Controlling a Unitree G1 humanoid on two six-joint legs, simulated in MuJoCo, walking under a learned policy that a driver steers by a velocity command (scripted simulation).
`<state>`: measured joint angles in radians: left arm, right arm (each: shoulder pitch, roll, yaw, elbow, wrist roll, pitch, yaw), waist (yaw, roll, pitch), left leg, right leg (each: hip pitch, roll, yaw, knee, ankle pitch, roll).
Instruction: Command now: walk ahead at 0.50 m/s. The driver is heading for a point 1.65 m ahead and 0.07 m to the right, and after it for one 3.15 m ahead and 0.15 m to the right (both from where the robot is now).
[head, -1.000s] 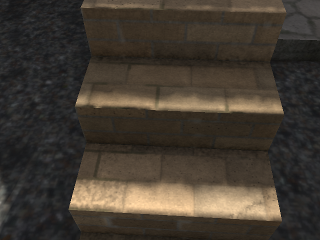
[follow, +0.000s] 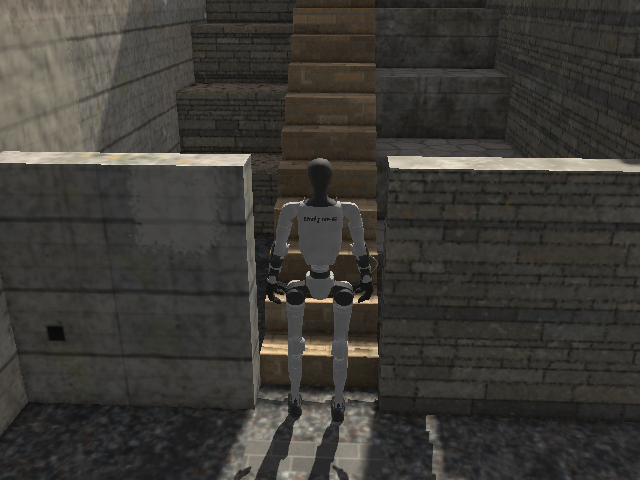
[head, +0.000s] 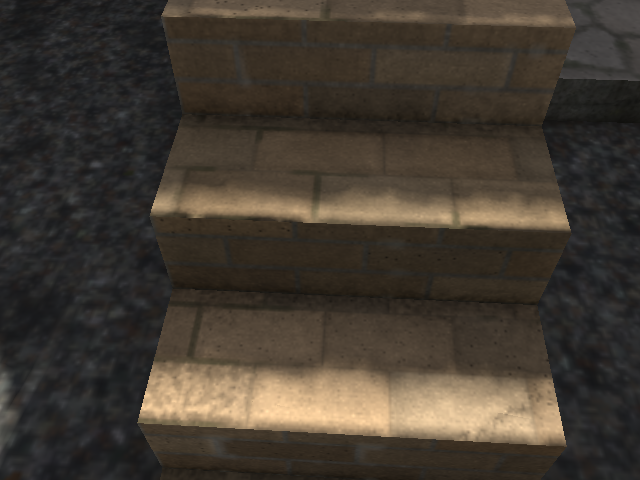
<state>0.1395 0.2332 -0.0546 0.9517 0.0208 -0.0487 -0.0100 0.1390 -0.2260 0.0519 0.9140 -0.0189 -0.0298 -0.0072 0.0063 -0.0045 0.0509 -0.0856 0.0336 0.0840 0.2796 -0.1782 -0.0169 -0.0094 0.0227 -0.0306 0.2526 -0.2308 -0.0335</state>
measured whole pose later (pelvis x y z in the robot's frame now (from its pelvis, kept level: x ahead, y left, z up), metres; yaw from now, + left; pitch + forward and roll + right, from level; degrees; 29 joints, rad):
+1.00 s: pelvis +0.00 +0.00 +0.00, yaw +0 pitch -1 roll +0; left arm 0.13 0.24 -0.06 0.96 0.02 -0.05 0.00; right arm 0.14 -0.23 0.05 0.92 -0.01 -0.03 0.00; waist 0.01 0.00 0.05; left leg -0.08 0.04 0.08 0.27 -0.17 -0.03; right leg 0.00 0.03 -0.03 0.23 -0.22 -0.04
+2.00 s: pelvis +0.00 +0.00 +0.00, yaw +0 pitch -1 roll +0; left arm 0.13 0.24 -0.06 0.96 0.02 -0.05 0.00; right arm 0.13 -0.24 0.05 0.93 -0.01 -0.03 0.00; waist 0.01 0.00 0.05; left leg -0.08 0.05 0.08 0.27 -0.17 -0.03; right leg 0.00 0.03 -0.03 0.23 -0.22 -0.03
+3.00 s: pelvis -0.02 +0.00 +0.00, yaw -1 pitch -1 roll +1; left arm 0.29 0.19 -0.01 1.01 -0.01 -0.03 -0.01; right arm 0.27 -0.21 0.02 1.02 0.00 0.01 0.01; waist -0.02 0.01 0.04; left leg -0.13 0.04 0.08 0.33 -0.17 -0.03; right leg -0.09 0.01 -0.04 0.37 -0.26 -0.03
